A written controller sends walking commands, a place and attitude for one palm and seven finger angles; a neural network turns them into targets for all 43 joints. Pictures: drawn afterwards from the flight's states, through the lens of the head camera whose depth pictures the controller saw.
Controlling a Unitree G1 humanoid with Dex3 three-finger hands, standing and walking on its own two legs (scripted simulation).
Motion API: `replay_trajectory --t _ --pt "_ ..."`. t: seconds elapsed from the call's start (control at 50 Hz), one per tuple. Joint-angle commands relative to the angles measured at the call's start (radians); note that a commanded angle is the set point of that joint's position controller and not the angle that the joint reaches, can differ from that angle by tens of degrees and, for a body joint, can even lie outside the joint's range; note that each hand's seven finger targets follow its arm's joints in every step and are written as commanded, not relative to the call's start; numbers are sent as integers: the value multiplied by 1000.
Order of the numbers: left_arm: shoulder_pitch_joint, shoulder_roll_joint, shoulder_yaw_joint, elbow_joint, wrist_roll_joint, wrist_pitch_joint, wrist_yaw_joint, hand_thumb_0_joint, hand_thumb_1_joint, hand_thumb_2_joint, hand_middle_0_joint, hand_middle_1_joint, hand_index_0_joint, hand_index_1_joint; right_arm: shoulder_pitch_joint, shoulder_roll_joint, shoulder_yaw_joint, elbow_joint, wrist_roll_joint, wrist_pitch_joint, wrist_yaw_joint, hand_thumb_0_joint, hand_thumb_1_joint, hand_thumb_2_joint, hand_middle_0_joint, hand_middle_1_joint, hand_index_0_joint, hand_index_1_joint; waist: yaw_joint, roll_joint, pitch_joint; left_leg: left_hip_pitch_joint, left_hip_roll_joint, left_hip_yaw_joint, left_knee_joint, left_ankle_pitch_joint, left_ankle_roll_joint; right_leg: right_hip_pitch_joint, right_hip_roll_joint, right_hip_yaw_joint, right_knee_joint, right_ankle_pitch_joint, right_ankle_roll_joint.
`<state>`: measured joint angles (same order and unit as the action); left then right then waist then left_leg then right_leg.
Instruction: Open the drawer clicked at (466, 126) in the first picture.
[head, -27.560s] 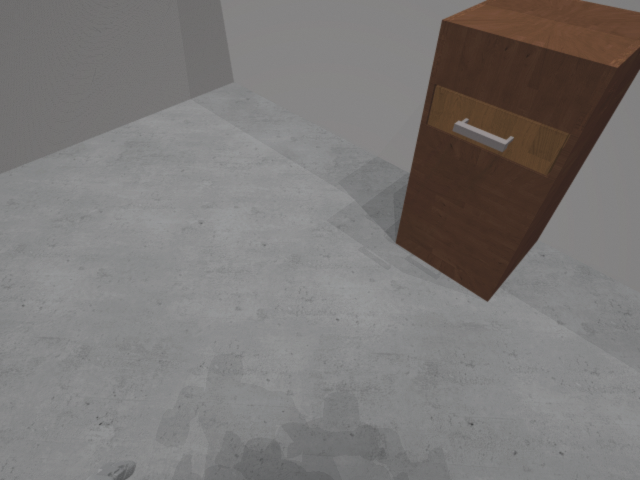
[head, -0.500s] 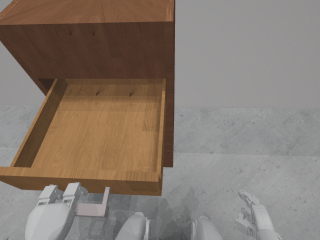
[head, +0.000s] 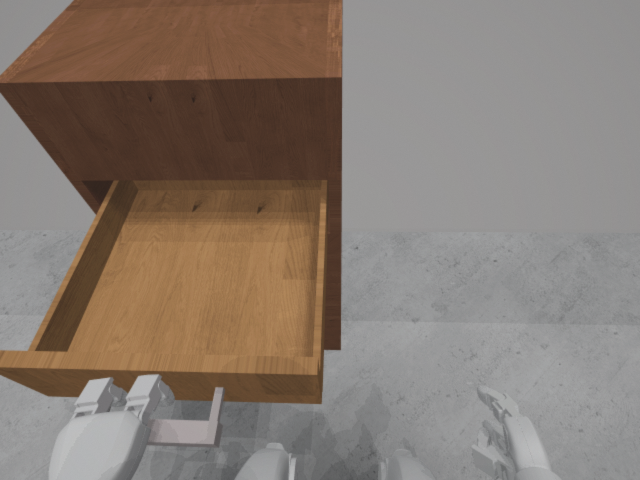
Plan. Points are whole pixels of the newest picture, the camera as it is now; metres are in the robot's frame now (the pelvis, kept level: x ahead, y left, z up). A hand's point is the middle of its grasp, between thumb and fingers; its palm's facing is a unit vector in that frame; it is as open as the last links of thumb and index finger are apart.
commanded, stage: lift the hand off the handle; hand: left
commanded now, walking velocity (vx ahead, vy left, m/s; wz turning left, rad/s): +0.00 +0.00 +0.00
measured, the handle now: (158, 413) +0.20 +0.22 -0.03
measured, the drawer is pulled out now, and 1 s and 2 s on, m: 0.30 0.30 0.30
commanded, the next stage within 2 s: draw the hand back to the body in 1.90 s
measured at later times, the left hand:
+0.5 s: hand (113, 448) +0.16 +0.24 +0.02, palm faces -0.07 -0.12 -0.99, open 13.4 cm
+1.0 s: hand (103, 428) +0.17 +0.23 +0.06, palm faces +0.00 -0.12 -0.99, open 13.8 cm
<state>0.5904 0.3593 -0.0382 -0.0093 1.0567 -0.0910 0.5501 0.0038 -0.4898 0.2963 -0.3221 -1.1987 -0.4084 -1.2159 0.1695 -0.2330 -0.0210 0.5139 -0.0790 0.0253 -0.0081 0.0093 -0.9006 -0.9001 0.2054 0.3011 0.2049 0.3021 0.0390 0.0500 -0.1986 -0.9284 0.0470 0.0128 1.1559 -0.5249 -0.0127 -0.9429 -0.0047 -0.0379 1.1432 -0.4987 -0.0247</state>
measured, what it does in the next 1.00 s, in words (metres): stands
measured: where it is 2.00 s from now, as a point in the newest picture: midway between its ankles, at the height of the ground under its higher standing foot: outside the picture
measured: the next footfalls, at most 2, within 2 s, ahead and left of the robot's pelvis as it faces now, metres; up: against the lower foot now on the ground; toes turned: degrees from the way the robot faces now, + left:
none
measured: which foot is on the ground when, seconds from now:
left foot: down 0.00-1.00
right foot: down 0.00-1.00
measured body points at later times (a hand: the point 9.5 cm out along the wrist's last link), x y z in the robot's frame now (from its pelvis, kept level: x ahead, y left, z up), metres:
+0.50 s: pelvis +0.02 +0.01 +0.02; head +0.06 -0.02 +0.46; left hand +0.15 +0.24 +0.07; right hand +0.22 -0.21 -0.08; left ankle +0.02 +0.13 -0.65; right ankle +0.03 -0.11 -0.65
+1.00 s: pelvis +0.02 +0.01 +0.03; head +0.05 -0.03 +0.48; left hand +0.16 +0.24 +0.11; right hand +0.22 -0.21 -0.06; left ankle +0.02 +0.13 -0.65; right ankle +0.03 -0.11 -0.65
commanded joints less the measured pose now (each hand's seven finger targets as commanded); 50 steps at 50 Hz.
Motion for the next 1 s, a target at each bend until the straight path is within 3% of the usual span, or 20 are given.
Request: replay_trajectory --t 0.0,0.04,0.12,0.14,0.28,0.32,0.38,0.44,0.5,0.52,0.58,0.62,0.68,0.74,0.78,0.8,0.88,0.92,0.98 --pt "13 148 117 -247 -17 -15 62 0 -500 300 -300 -1200 -300 -1200 -85 -98 -40 -168 0 -50 3 0 -900 -900 200 300 200 300 -3 -21 -161 223 -54 13 -165 143 46 85 21 25 -245 108 -30" --pt "18 145 122 -239 -16 -12 60 0 -500 300 -300 -1200 -300 -1200 -83 -99 -40 -168 3 -44 2 0 -900 -900 200 300 200 300 -3 -22 -130 223 -54 10 -180 147 48 105 25 19 -251 125 -31" --pt "14 164 137 -266 -16 -14 54 0 -500 300 -300 -1200 -300 -1200 -81 -102 -39 -175 2 -40 9 0 -900 -900 200 300 200 300 2 -14 -145 247 -53 9 -191 164 45 107 23 27 -258 127 -33" --pt "33 140 113 -271 -18 -13 52 0 -500 300 -300 -1200 -300 -1200 -77 -99 -42 -178 5 -41 8 0 -900 -900 200 300 200 300 1 -9 -140 259 -53 11 -197 163 48 121 26 15 -259 134 -32" --pt "80 140 109 -324 -27 -21 37 0 -500 300 -300 -1200 -300 -1200 -71 -97 -42 -187 4 -43 18 0 -900 -900 200 300 200 300 4 -18 -144 301 -51 12 -209 211 47 142 27 19 -268 188 -33" --pt "90 165 134 -342 -26 -22 35 0 -500 300 -300 -1200 -300 -1200 -72 -96 -37 -190 2 -40 24 0 -900 -900 200 300 200 300 11 -16 -159 312 -54 8 -212 246 44 150 29 36 -267 212 -37" --pt "85 131 89 -369 -25 -23 27 0 -500 300 -300 -1200 -300 -1200 -70 -98 -38 -196 4 -37 31 0 -900 -900 200 300 200 300 3 5 -130 326 -49 5 -224 234 44 141 28 19 -272 189 -35" --pt "110 136 108 -331 -34 -14 20 0 -500 300 -300 -1200 -300 -1200 -64 -95 -39 -193 9 -35 30 0 -900 -900 200 300 200 300 0 -49 -106 320 -48 7 -231 221 47 159 30 19 -290 195 -31" --pt "109 151 118 -371 -33 -18 14 0 -500 300 -300 -1200 -300 -1200 -62 -95 -39 -204 7 -32 35 0 -900 -900 200 300 200 300 10 -51 -126 342 -50 6 -239 241 44 161 30 38 -294 206 -33" --pt "118 162 129 -384 -37 -17 14 0 -500 300 -300 -1200 -300 -1200 -67 -94 -35 -205 7 -32 36 0 -900 -900 200 300 200 300 15 -17 -130 349 -51 6 -246 259 44 176 29 41 -296 222 -37" --pt "162 144 117 -397 -41 -23 9 0 -500 300 -300 -1200 -300 -1200 -68 -90 -38 -206 11 -32 38 0 -900 -900 200 300 200 300 22 -4 -117 369 -46 7 -254 290 44 196 30 31 -293 255 -37" --pt "154 167 134 -418 -45 -21 7 0 -500 300 -300 -1200 -300 -1200 -67 -91 -34 -208 8 -30 44 0 -900 -900 200 300 200 300 22 -1 -134 379 -49 3 -254 314 41 199 30 49 -299 267 -41" --pt "178 123 86 -425 -47 -18 -4 0 -500 300 -300 -1200 -300 -1200 -68 -92 -37 -214 12 -31 51 0 -900 -900 200 300 200 300 19 -1 -103 387 -42 0 -269 295 43 194 30 33 -307 237 -38" --pt "176 126 93 -405 -52 -5 -10 0 -500 300 -300 -1200 -300 -1200 -65 -92 -38 -211 17 -26 49 0 -900 -900 200 300 200 300 13 -49 -65 379 -40 -3 -285 274 43 209 32 33 -324 232 -34" --pt "178 124 84 -414 -50 -1 -15 0 -500 300 -300 -1200 -300 -1200 -67 -92 -36 -219 20 -26 52 0 -900 -900 200 300 200 300 19 -37 -64 383 -39 -3 -295 267 43 212 30 35 -329 222 -36" --pt "183 144 102 -407 -48 5 -15 0 -500 300 -300 -1200 -300 -1200 -66 -91 -34 -221 18 -27 57 0 -900 -900 200 300 200 300 25 -59 -81 385 -40 -2 -296 266 40 212 27 43 -333 214 -34" --pt "187 129 89 -403 -49 25 -24 0 -500 300 -300 -1200 -300 -1200 -75 -88 -34 -220 33 -24 54 0 -900 -900 200 300 200 300 32 -36 -49 392 -39 4 -326 243 40 248 28 38 -357 201 -34" --pt "172 162 117 -410 -54 34 -27 0 -500 300 -300 -1200 -300 -1200 -78 -88 -30 -222 32 -25 55 0 -900 -900 200 300 200 300 35 -46 -63 407 -42 2 -329 259 39 260 26 56 -372 211 -35" --pt "177 138 93 -422 -62 38 -41 0 -500 300 -300 -1200 -300 -1200 -78 -86 -30 -218 40 -28 51 0 -900 -900 200 300 200 300 33 -22 -31 419 -40 6 -349 251 44 286 25 51 -387 221 -33"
